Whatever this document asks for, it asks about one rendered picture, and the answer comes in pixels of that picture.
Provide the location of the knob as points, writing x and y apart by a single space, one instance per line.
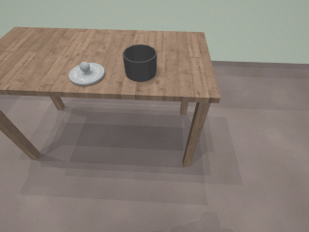
84 66

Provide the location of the table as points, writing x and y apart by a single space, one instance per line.
36 61

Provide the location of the lid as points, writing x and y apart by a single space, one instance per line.
93 75

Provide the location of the pot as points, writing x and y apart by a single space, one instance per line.
140 62

